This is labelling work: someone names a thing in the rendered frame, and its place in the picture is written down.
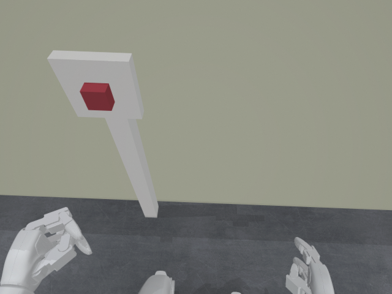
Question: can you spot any robot right hand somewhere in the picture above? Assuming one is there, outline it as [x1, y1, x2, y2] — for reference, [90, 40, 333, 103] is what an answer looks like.
[285, 237, 334, 294]

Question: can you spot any panel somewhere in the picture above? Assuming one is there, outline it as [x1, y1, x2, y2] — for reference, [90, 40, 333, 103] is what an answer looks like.
[47, 50, 159, 217]

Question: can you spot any robot left shin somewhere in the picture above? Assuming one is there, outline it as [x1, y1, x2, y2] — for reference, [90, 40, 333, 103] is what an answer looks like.
[155, 271, 167, 276]

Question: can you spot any left robot thigh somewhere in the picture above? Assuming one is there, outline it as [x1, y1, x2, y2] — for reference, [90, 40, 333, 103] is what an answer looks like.
[138, 274, 175, 294]

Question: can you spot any button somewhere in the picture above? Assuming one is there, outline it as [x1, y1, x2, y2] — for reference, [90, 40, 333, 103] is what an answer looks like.
[80, 83, 115, 111]

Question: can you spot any robot left hand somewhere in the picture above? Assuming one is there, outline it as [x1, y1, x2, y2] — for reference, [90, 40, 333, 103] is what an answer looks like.
[0, 207, 92, 292]

